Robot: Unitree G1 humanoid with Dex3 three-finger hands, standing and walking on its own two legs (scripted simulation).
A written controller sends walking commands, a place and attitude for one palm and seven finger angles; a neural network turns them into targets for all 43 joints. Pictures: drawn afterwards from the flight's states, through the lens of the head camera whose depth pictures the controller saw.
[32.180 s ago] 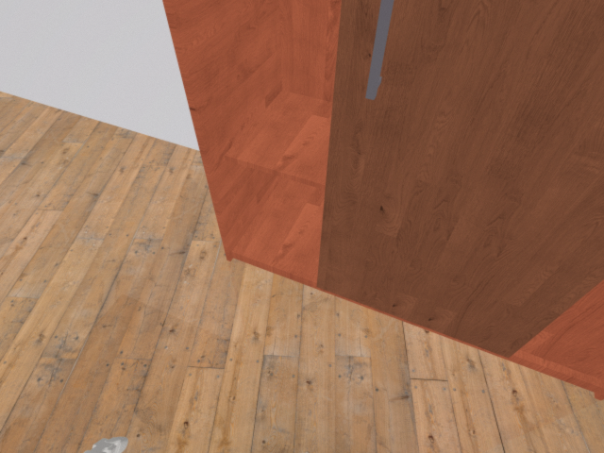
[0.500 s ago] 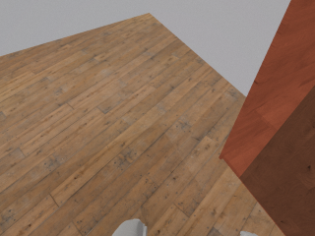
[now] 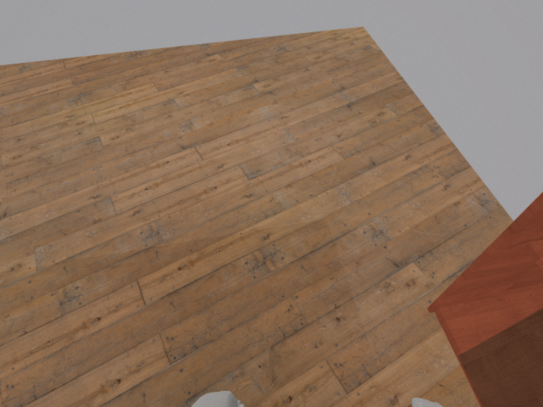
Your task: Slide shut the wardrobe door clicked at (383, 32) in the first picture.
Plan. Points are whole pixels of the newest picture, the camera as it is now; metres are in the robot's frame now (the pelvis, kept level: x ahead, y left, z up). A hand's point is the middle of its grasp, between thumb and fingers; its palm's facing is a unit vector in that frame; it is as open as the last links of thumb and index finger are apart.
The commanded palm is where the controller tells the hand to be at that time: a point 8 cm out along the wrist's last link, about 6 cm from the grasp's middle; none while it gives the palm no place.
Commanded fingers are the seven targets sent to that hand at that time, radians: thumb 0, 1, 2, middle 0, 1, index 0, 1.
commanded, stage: walk to a spot facing it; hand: right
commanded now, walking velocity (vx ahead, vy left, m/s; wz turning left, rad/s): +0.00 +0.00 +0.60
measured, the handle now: out of the picture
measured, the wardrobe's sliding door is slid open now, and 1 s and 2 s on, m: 0.16 0.16 0.16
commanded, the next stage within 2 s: turn to face it in 1.44 s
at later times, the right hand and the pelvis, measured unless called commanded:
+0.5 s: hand (377, 403) +0.16 -0.16 -0.17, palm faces -0.26 +0.95 -0.20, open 7.4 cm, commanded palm none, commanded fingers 0.00 -0.90 -0.90 0.20 0.30 0.20 0.30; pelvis +0.00 +0.01 -0.01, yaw +17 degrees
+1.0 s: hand (299, 301) +0.32 -0.03 -0.15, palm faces -0.63 +0.76 -0.15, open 7.4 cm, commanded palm none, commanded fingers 0.00 -0.90 -0.90 0.20 0.30 0.20 0.30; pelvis +0.09 +0.04 +0.01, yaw +36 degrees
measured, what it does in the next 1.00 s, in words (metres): steps on the spot, turning left: left foot, then right foot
